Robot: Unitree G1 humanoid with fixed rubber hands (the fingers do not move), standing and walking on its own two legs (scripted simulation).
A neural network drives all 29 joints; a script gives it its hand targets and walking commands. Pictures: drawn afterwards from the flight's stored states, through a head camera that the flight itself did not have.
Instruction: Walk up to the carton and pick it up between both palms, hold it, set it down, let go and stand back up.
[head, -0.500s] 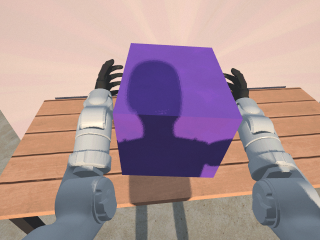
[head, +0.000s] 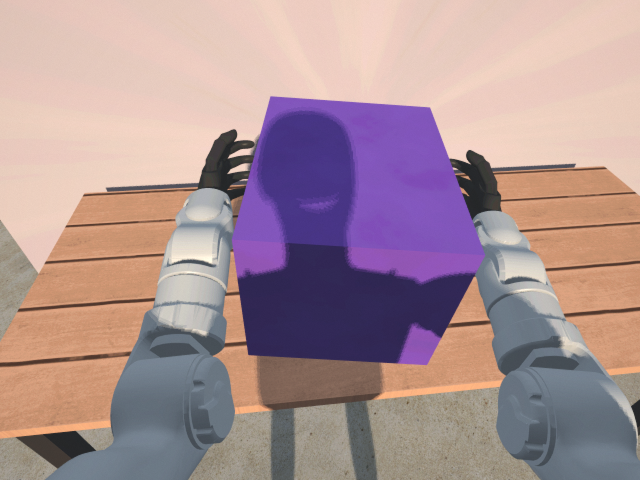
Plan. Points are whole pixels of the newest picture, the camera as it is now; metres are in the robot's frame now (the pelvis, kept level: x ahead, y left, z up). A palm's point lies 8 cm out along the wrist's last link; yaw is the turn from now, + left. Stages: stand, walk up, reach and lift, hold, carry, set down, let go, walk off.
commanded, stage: set down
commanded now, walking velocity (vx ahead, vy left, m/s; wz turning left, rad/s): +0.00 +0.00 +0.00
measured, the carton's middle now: (344, 223) +0.44 -0.02 +0.12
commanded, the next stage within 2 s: none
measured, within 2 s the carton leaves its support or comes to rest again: rests again in 1.56 s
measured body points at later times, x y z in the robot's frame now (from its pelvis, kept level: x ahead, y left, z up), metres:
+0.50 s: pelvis +0.01 +0.00 +0.00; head +0.01 +0.02 +0.45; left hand +0.45 +0.14 +0.15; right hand +0.42 -0.20 +0.14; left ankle +0.00 +0.10 -0.74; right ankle +0.01 -0.14 -0.74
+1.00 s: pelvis +0.01 +0.00 +0.00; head +0.02 +0.02 +0.45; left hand +0.46 +0.13 +0.14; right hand +0.42 -0.20 +0.12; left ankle +0.00 +0.10 -0.74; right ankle +0.01 -0.14 -0.74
